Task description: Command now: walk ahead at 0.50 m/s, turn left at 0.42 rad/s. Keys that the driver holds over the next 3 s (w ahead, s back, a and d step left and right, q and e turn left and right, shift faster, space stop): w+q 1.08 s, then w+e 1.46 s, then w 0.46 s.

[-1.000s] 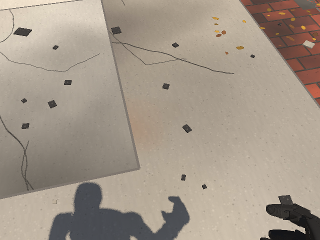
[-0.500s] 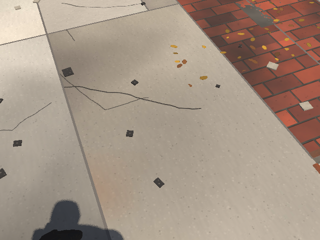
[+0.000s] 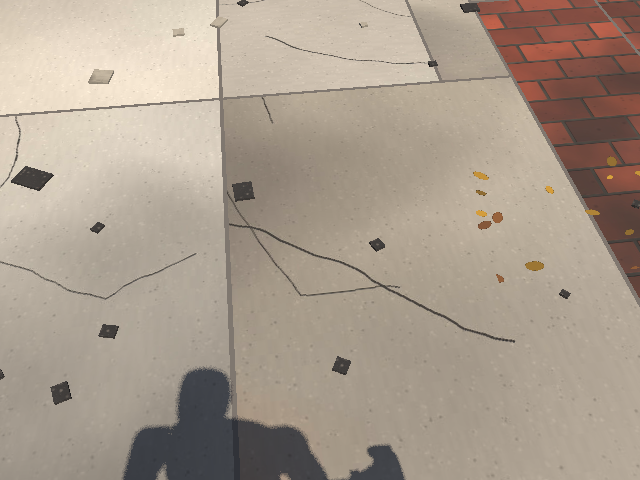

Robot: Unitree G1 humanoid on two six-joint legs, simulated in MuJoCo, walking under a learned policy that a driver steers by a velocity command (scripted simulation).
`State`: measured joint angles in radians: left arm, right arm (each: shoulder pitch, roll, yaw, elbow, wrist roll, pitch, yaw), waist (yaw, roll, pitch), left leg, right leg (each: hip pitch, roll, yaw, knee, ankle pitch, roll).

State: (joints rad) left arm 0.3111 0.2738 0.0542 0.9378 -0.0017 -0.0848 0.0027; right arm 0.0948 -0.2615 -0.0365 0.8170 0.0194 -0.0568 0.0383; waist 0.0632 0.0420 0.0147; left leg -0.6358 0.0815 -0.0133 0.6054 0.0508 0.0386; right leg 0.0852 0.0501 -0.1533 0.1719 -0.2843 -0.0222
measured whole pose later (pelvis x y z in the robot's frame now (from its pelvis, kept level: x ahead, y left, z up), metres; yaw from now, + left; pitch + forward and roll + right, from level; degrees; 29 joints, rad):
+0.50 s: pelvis +0.29 +0.05 +0.00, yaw +16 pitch +3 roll +0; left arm 0.01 0.28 0.04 0.73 0.00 -0.11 -0.01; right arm 0.35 -0.29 -0.08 0.77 0.02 -0.04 -0.01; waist -0.08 -0.04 0.02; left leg -0.10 -0.12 -0.17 0.38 -0.31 0.08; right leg -0.58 -0.03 0.10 0.51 0.04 0.05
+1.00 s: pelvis +0.54 +0.12 +0.00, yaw +35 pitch +2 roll -2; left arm 0.32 0.30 0.08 0.85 -0.01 -0.08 0.00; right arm 0.10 -0.28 -0.06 0.62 0.03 -0.02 0.04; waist 0.10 0.04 0.04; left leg -0.66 0.09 -0.01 0.70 -0.03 0.02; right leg 0.05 -0.01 -0.21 0.24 -0.31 0.02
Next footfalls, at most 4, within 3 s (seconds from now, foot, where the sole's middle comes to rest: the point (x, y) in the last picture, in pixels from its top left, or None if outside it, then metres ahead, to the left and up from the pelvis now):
0.10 left None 0.23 0.12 -0.77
0.58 right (363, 451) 0.54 -0.02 -0.77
1.10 left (194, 393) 0.65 0.35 -0.77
1.64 right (219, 258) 1.03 0.36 -0.77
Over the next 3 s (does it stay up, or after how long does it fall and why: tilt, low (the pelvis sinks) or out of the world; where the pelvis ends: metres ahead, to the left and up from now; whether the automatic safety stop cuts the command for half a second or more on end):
stays up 1.54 0.47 0.01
